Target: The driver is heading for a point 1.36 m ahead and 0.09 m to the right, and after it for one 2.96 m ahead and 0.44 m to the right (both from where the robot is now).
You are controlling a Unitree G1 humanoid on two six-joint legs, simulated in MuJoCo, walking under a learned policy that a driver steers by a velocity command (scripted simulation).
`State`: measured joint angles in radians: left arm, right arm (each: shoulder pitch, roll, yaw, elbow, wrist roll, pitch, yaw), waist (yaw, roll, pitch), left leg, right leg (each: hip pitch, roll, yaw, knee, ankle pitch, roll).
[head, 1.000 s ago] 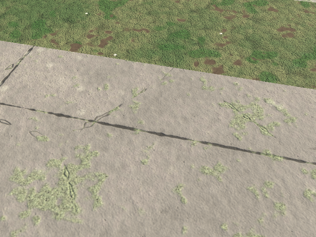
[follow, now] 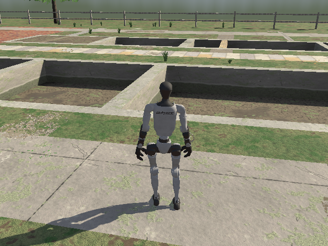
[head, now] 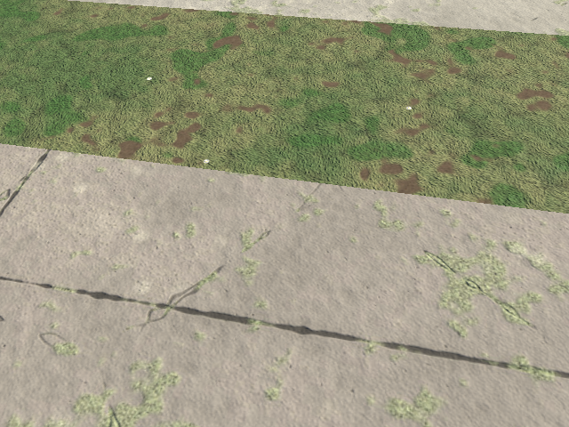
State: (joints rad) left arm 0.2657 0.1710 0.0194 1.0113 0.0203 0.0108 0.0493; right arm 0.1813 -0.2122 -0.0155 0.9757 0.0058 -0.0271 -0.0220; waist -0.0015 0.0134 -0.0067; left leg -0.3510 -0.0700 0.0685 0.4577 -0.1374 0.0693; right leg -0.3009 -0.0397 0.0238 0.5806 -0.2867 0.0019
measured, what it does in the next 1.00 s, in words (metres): walks ahead: left foot, then right foot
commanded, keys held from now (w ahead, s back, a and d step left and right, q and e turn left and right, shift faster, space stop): shift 0.04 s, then w+shift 0.96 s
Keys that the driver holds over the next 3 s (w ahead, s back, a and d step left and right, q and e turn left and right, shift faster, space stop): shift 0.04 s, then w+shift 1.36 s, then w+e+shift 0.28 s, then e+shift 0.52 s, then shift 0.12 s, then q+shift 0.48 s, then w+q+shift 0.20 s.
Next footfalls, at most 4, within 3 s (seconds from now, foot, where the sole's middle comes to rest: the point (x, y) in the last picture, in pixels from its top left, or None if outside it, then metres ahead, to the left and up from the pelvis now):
0.36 left None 0.14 0.15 -0.77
0.82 right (313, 404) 0.59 -0.01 -0.77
1.30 left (251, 254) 1.04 0.16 -0.77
1.76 right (296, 154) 1.49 0.02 -0.77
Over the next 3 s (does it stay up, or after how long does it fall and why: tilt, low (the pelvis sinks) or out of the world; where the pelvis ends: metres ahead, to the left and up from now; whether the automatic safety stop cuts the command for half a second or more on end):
stays up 1.66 0.04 0.01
